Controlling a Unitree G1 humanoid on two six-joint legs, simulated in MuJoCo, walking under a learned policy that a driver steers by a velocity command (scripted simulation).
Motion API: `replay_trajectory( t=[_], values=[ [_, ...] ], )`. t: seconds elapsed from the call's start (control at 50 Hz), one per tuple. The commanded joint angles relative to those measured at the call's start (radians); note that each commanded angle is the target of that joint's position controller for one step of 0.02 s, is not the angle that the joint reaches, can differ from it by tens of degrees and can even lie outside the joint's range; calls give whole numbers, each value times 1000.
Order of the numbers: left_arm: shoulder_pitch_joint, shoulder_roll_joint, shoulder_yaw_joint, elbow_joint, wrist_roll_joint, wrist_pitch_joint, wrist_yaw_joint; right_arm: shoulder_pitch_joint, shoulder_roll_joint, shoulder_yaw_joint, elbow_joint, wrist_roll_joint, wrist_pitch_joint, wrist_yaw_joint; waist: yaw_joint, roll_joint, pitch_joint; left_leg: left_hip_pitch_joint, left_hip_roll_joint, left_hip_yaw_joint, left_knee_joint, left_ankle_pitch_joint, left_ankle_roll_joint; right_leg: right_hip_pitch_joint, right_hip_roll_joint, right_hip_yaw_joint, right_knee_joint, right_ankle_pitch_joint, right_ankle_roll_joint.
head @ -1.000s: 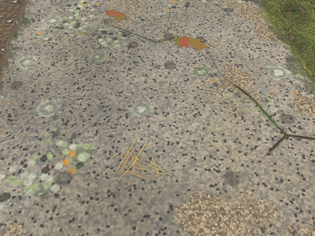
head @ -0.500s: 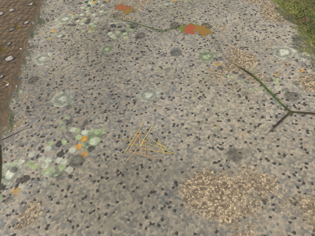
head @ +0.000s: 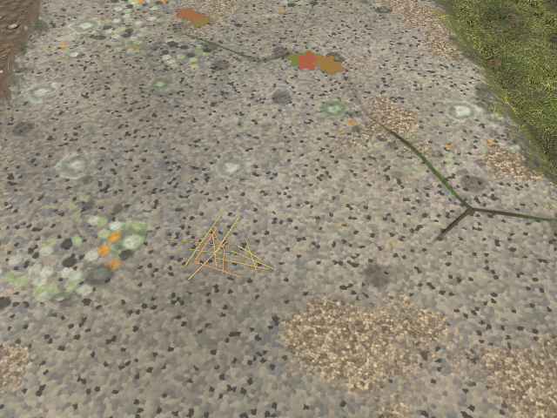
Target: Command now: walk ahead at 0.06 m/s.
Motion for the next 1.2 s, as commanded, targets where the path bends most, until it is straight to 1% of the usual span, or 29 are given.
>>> replay_trajectory(
  t=[0.02, 0.06, 0.1, 0.14, 0.2, 0.22, 0.26, 0.28, 0.3, 0.32, 0.34, 0.38, 0.42, 0.48, 0.56, 0.68, 0.72, 0.76, 0.78, 0.8, 0.82, 0.84, 0.86, 0.88, 0.9, 0.94, 1.0, 1.1, 1.2],
  values=[
    [-4, 101, 21, -28, -7, -7, 5, 67, -131, -21, -24, 8, -3, -10, -10, 39, 22, -174, 38, -48, -130, -228, 70, 64, -35, 55, -42, -295, -25],
    [-30, 103, 23, -39, -15, -20, 5, 96, -163, -32, -43, 18, -6, -15, -38, 64, 79, -171, 96, -141, -178, -443, 136, -77, -17, 41, 27, -463, -28],
    [-82, 64, 17, -65, -29, -52, -10, 131, -221, -54, -41, 30, -26, -14, -56, 197, 127, -87, 283, -390, -327, -506, 232, -215, -2, -29, 244, -243, -5],
    [-77, 102, 29, -69, -36, -69, -22, 94, -206, -57, -64, 23, -44, -11, -41, 178, 151, -19, 352, -451, -351, -384, 259, -340, -77, 36, 387, -267, -23],
    [-69, 75, 23, -69, -39, -93, -36, 46, -183, -55, -91, 42, -51, 4, -12, 140, 127, -10, 255, -270, -292, -187, 185, -219, -87, -8, 173, -240, -30],
    [-20, 65, 25, -45, -36, -96, -38, 29, -192, -57, -98, 41, -45, 10, 17, 136, 100, -90, 206, -196, -253, -147, 166, -51, -45, -64, 79, -147, -19],
    [174, 104, 54, 31, -37, -88, -34, 24, -197, -56, -113, 29, -42, 15, 90, 104, 19, -239, 137, -113, -95, 21, 139, 265, 10, -82, 49, -65, -2],
    [306, 175, 75, 52, -35, -88, -26, -11, -143, -40, -134, 24, -49, 18, 146, -74, -22, -355, 51, -3, 230, 107, 79, 395, -150, 168, -72, -153, -61],
    [428, 281, 89, 71, -26, -94, -32, 4, -55, -21, -181, 26, -75, 15, 144, -368, -112, -594, -72, 40, 568, -174, 31, 547, -403, 681, -269, -257, -231],
    [368, 192, 55, 66, -9, -110, -39, -34, -114, -35, -194, 52, -92, 18, 103, -229, -68, -684, -16, -74, 757, -223, 53, 482, -458, 801, -310, -370, -269],
    [270, 141, 37, 34, -9, -120, -42, -75, -137, -38, -209, 65, -101, 27, 71, -134, 16, -750, 44, -87, 804, -130, 91, 419, -431, 682, -299, -378, -231],
    [158, 120, 20, -6, -3, -123, -52, -81, -139, -45, -197, 42, -103, 31, 27, -42, 50, -700, 115, -65, 713, 56, 111, 310, -338, 449, -317, -219, -162],
    [178, 95, 7, 0, 1, -113, -48, -73, -135, -53, -193, 31, -90, 39, 11, -66, 43, -619, 133, -36, 621, 136, 95, 263, -276, 302, -342, -34, -130],
    [240, 122, 9, 15, 0, -106, -29, -149, -110, -49, -225, 19, -75, 43, 21, -43, 50, -646, 122, 3, 490, 225, 51, 268, -259, 206, -359, 170, -145],
    [264, 140, 11, 10, -2, -98, -11, -327, -83, -29, -293, 24, -77, 54, 57, -52, 84, -564, 79, 49, 201, 393, 27, 201, -225, 112, -400, 179, -132],
    [327, 141, 22, 36, -18, -84, -8, -446, -109, -23, -358, 34, -88, 86, 57, -58, 111, -537, 44, 47, 34, 383, 79, 364, -290, 80, -341, 304, -119],
    [302, 167, 32, 26, -14, -75, -7, -382, -150, -41, -352, 33, -92, 89, 5, -92, 38, -414, -1, 74, 30, 312, 109, 424, -300, 68, -229, 613, -98],
    [273, 168, 31, 13, -4, -59, -8, -112, -224, -81, -280, 35, -86, 77, -136, -120, -138, -51, -52, 108, 33, 289, 161, 366, -246, 21, 99, 870, -56],
    [277, 135, 16, -11, 9, -59, -9, 79, -289, -99, -242, 19, -80, 64, -193, -34, -282, 291, 136, -110, 77, 248, 226, 110, -197, 2, 416, 566, -29],
    [430, -34, -29, -13, -2, -82, -27, 148, -341, -106, -212, 8, -79, 71, -93, 255, -461, 627, 393, -659, -55, -14, 409, -280, 14, 58, 789, -285, 31],
    [337, 77, -6, -10, -34, -113, -31, 133, -242, -80, -210, 14, -78, 71, -141, 183, -417, 582, 366, -759, -187, -126, 372, -394, -7, 189, 910, -376, 8],
    [218, 140, 12, -57, -59, -129, -31, 28, -205, -68, -224, 19, -82, 68, -121, 158, -230, 427, 335, -584, -209, -71, 317, -472, -64, 153, 924, -303, -8],
    [157, 148, 13, -74, -55, -136, -22, -63, -178, -58, -246, 15, -88, 68, -84, 48, -151, 251, 302, -454, -238, 48, 290, -428, -122, 130, 871, -200, -13],
    [134, 145, 23, -75, -36, -131, -14, -115, -152, -50, -251, 4, -93, 72, -47, 13, -92, 106, 265, -354, -263, 157, 272, -375, -157, 114, 807, -144, -8],
    [165, 127, 26, -72, -27, -116, -11, -134, -133, -44, -248, -8, -98, 75, -5, 38, -82, 21, 232, -287, -291, 198, 261, -304, -187, 124, 768, -111, -8],
    [193, 80, 22, -71, -25, -91, -8, -121, -134, -43, -230, -1, -101, 78, 23, 62, -57, -65, 210, -218, -341, 219, 271, -264, -206, 114, 699, -106, 3],
    [91, 85, 24, -116, -12, -76, -5, -70, -180, -53, -207, 1, -102, 58, 15, 51, 2, -99, 207, -154, -389, 257, 282, -355, -225, 96, 556, -1, 39],
    [-97, 66, 12, -170, -9, -90, -20, 16, -207, -56, -188, 15, -88, 37, -45, 46, 24, -53, 153, -41, -384, 320, 226, -347, -177, 41, 215, 280, 54],
    [-240, 75, 3, -226, -23, -99, -49, 116, -219, -59, -149, 25, -66, 35, -91, 57, 49, 118, 214, -48, -315, 319, 214, -371, -140, 30, 67, 240, 34]
  ],
)
Next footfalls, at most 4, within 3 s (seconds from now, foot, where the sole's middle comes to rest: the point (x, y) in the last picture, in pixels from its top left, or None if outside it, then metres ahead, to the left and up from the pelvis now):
0.78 left None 0.48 0.09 -0.77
1.30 right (347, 314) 0.79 -0.15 -0.77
1.86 left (261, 225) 1.10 0.09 -0.77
2.40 right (330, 155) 1.42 -0.14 -0.77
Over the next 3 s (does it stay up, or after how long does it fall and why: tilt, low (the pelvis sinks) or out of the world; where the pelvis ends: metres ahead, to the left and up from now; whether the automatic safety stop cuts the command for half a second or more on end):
stays up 1.56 0.03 -0.02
